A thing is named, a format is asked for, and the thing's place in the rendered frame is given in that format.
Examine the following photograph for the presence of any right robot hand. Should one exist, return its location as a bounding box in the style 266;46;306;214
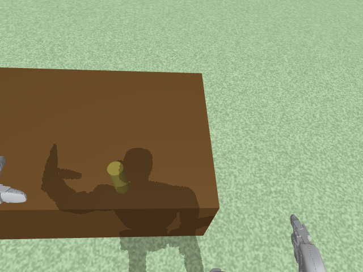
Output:
290;214;327;272

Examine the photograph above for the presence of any can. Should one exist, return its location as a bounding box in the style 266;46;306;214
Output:
107;161;129;194

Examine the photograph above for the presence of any left robot hand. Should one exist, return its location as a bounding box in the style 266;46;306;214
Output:
0;156;27;204

